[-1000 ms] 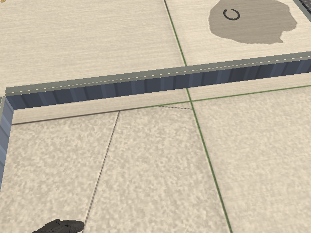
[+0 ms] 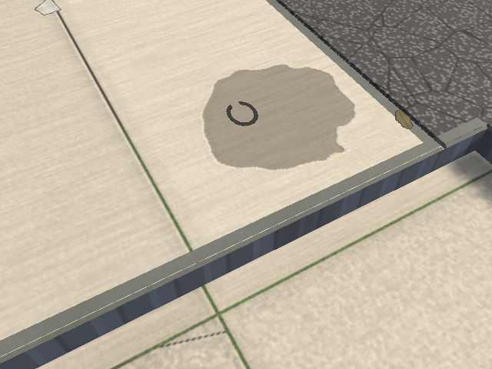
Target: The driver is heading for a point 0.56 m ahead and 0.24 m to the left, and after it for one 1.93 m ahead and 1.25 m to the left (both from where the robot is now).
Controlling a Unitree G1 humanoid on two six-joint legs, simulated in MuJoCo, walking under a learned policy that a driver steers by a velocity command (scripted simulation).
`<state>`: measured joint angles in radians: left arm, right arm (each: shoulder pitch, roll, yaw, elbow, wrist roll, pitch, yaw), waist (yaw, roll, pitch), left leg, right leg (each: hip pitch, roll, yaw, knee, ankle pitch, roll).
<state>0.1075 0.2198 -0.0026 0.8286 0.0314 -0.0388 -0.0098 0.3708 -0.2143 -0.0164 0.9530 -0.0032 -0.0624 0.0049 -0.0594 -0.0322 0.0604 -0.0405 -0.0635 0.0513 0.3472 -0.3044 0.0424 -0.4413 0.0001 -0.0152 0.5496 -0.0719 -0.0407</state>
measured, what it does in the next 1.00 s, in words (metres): walks ahead, turning left: right foot, then left foot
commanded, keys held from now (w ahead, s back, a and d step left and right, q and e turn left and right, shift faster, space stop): q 0.44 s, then w+q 0.32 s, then q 0.24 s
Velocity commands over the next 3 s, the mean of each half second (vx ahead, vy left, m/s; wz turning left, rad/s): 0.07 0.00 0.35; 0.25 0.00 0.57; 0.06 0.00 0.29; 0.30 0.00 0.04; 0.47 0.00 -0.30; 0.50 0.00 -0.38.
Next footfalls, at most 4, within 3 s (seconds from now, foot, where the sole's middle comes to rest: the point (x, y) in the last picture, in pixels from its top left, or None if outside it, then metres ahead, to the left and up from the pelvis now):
0.02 right None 0.15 -0.09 -0.78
0.48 left None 0.03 0.10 -0.77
0.94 right None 0.27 -0.02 -0.78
1.38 left None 0.17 0.18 -0.77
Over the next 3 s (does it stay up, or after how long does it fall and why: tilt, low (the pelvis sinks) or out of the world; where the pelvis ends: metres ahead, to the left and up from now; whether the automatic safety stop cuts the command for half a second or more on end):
stays up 0.78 0.42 0.12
